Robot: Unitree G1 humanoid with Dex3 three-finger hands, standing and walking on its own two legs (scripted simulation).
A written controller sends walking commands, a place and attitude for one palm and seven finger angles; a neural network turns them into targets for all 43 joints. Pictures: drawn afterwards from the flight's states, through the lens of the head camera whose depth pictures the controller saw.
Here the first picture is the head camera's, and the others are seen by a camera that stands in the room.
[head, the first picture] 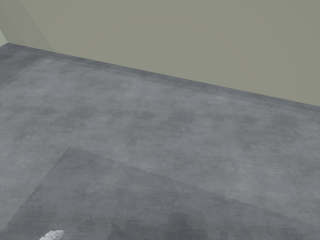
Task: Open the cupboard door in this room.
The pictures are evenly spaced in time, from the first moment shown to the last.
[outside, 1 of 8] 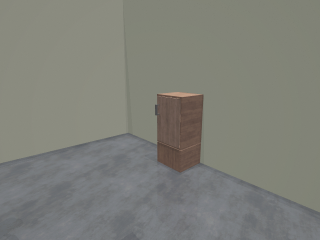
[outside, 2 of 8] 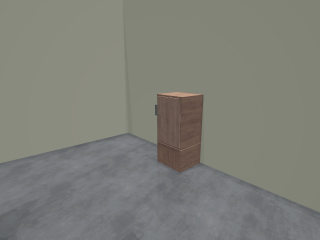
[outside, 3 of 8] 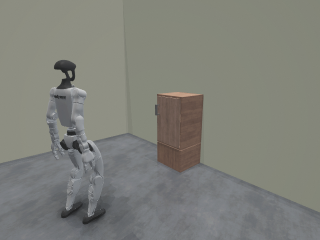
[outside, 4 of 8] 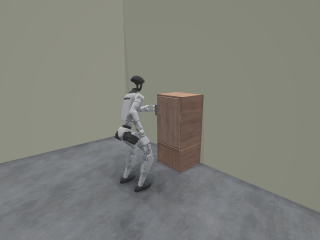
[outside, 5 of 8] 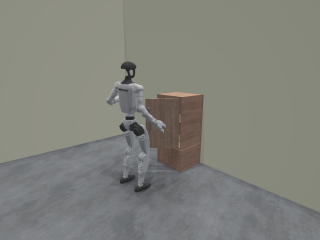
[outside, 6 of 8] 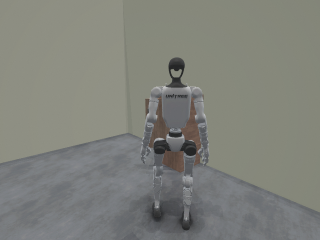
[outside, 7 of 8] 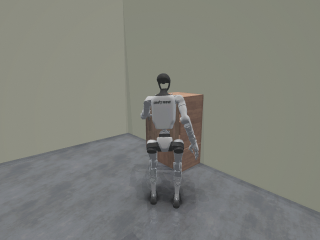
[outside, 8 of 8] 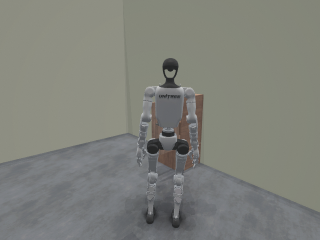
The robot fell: no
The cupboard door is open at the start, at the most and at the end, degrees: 0 89 89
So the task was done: yes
